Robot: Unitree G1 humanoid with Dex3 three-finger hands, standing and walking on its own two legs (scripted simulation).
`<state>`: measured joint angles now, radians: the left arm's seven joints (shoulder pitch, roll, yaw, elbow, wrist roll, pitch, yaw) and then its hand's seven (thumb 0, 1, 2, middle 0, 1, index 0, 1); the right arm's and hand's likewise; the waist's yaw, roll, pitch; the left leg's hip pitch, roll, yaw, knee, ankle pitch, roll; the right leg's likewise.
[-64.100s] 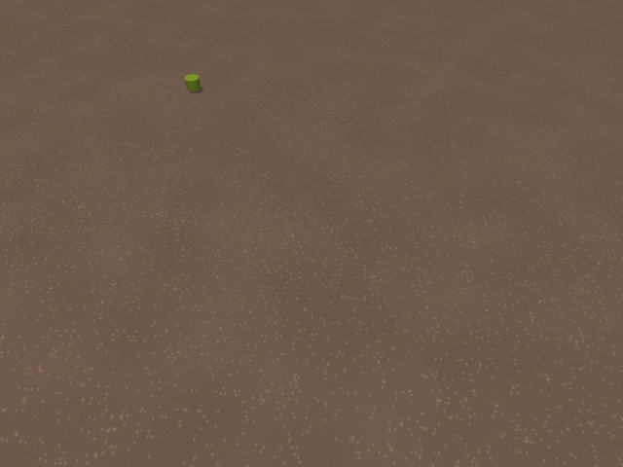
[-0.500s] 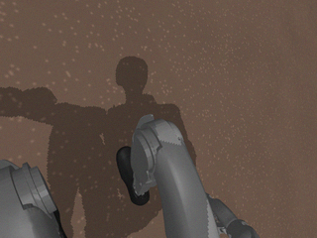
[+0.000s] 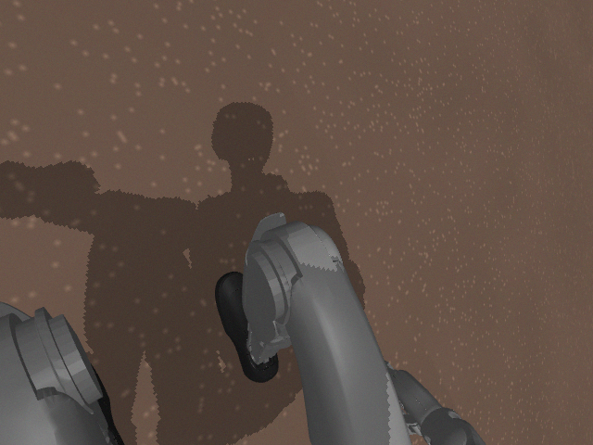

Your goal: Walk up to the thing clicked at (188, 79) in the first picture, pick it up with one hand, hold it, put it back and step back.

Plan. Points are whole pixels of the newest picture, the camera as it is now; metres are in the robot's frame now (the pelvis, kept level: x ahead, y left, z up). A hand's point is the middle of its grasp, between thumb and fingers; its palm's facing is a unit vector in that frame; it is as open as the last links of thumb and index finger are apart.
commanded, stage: open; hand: left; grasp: from above
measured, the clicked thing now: out of the picture +0.47 +0.40 -0.28
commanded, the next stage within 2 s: withdraw in 0.66 s
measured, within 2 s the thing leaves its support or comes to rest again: neither
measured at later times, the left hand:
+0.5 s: hand out of the picture +0.46 +0.39 -0.23, palm faces -0.44 -0.17 -0.88, open 14.0 cm
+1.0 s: hand out of the picture +0.48 +0.40 -0.20, palm faces -0.35 -0.13 -0.93, open 14.2 cm
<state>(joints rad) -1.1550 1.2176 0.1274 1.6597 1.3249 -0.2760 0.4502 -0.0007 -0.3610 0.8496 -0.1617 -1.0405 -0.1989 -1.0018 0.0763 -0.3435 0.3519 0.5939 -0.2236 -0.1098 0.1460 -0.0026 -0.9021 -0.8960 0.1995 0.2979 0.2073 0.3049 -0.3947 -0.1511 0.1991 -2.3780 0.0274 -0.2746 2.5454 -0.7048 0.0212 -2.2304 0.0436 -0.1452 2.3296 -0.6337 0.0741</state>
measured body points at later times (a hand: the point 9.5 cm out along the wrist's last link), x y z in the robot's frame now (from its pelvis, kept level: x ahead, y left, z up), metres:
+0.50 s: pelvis +0.00 +0.00 +0.00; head +0.29 +0.14 +0.31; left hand +0.48 +0.40 -0.18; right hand +0.06 -0.25 -0.05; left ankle +0.06 +0.12 -0.27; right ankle +0.13 -0.13 -0.27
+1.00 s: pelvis +0.00 +0.00 +0.00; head +0.28 +0.15 +0.32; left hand +0.50 +0.41 -0.15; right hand +0.08 -0.26 -0.05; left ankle +0.06 +0.12 -0.27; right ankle +0.13 -0.13 -0.27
